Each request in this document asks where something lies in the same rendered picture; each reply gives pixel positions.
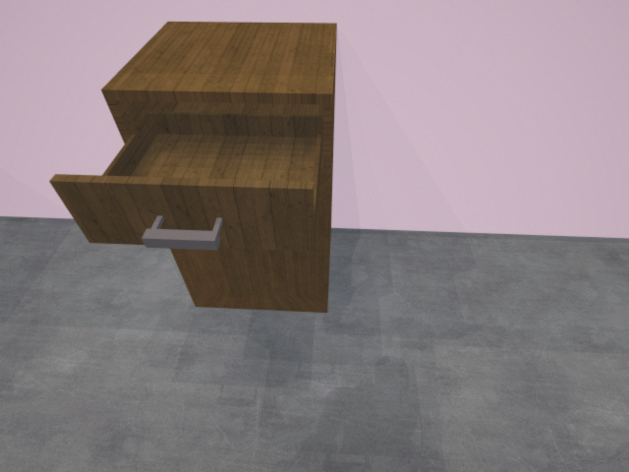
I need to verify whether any cabinet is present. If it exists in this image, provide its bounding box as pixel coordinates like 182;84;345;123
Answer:
101;22;337;313

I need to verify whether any handle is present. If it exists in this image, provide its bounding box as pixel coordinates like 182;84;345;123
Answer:
142;215;223;251

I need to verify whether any drawer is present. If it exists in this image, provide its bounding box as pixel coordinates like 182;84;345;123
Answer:
49;112;323;252

